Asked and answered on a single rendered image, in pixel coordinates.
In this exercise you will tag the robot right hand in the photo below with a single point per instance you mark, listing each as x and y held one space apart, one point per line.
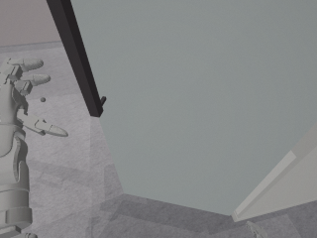
256 230

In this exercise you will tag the fridge door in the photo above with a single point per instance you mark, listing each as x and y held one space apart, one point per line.
203 97

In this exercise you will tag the left robot forearm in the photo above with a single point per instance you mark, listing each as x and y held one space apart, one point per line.
15 212

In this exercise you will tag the robot left hand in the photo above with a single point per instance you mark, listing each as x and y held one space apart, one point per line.
14 87

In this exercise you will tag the handle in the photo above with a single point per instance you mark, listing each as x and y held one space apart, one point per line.
67 27

